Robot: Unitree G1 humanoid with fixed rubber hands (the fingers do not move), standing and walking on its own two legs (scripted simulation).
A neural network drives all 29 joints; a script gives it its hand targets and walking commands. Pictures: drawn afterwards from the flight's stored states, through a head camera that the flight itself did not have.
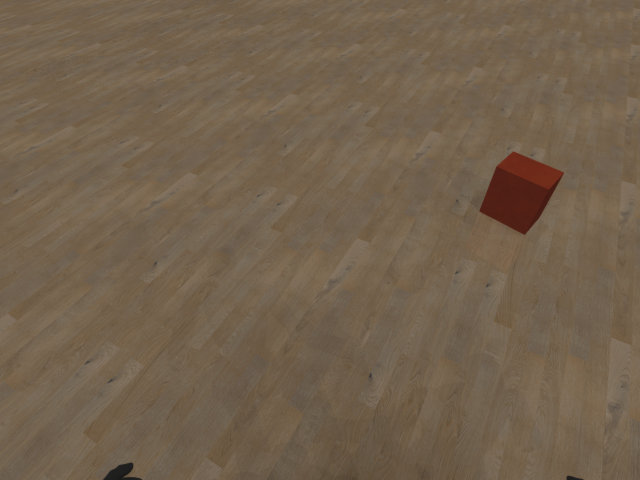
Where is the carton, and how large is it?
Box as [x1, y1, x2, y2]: [479, 151, 563, 234]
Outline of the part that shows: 513,151 496,167 479,211 524,234 539,217 563,172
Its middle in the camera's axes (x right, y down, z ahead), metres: +0.87 -0.19 +1.70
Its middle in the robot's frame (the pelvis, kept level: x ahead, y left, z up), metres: +1.38 -0.79 -0.65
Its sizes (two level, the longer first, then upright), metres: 0.221 0.151 0.260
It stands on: the floor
